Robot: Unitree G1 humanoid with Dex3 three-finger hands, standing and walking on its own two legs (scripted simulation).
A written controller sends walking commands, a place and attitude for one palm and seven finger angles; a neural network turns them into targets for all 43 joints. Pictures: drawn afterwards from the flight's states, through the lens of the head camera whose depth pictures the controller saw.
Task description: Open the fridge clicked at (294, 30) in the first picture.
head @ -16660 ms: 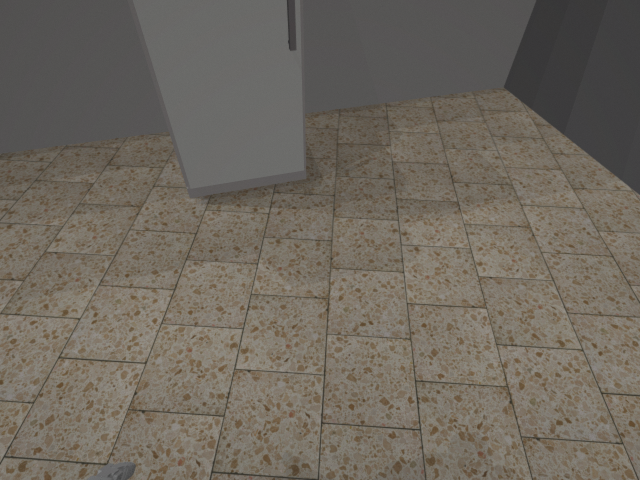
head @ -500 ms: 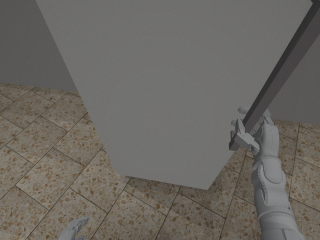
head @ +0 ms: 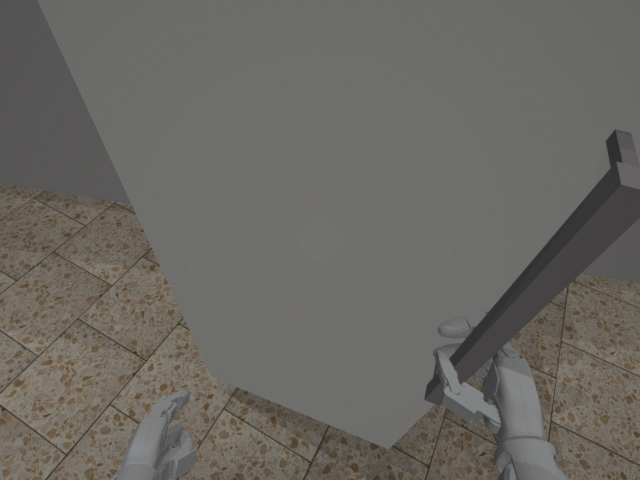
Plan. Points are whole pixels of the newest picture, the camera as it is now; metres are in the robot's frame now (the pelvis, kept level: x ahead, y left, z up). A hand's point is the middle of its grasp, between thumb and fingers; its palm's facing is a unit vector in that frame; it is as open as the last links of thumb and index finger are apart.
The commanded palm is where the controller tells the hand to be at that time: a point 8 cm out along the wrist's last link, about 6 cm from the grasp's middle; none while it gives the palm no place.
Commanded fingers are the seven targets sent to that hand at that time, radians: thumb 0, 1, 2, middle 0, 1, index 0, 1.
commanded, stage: walk backward, drawing the door open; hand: right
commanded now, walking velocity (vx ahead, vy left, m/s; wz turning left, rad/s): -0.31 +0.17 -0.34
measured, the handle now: (494, 313) +0.29 -0.15 +0.12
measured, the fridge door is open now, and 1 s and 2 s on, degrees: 12 39 73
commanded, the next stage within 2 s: none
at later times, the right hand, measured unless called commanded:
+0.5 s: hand (420, 443) +0.17 -0.08 +0.04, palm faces +0.19 +0.96 -0.19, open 6.0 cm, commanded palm +0.13 -0.12 +0.04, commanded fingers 0.00 -0.90 -0.90 0.45 1.40 0.45 1.40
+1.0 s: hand out of the picture +0.06 +0.03 +0.04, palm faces +0.47 +0.87 -0.17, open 6.0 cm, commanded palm +0.00 +0.00 +0.04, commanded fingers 0.00 -0.90 -0.90 0.45 1.40 0.45 1.40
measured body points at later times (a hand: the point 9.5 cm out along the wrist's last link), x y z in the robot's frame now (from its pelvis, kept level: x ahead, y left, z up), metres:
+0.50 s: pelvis -0.06 +0.08 +0.01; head -0.04 +0.11 +0.45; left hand +0.14 +0.28 -0.09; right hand +0.16 -0.13 +0.06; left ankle -0.01 +0.15 -0.72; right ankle -0.07 -0.09 -0.73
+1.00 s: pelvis -0.11 +0.26 +0.01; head -0.08 +0.24 +0.46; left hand +0.11 +0.39 -0.10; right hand +0.03 -0.02 +0.06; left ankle -0.01 +0.39 -0.66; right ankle -0.17 +0.10 -0.73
